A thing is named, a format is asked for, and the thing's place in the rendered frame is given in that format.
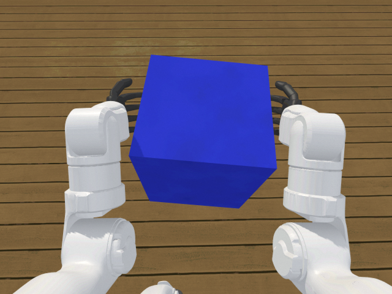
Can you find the robot right upper arm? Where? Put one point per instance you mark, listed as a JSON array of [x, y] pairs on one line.
[[315, 257]]

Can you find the robot left upper arm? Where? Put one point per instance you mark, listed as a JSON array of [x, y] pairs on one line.
[[95, 253]]

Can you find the left robot shin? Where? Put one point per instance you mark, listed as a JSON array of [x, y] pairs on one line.
[[164, 282]]

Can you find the left robot forearm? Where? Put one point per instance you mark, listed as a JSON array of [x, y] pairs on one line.
[[93, 137]]

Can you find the carton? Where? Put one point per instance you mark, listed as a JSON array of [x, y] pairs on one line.
[[204, 132]]

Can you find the right robot hand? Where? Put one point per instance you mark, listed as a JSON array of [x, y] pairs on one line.
[[286, 102]]

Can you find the left robot hand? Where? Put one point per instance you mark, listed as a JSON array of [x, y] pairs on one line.
[[114, 96]]

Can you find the right robot forearm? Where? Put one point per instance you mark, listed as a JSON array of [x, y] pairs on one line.
[[316, 156]]

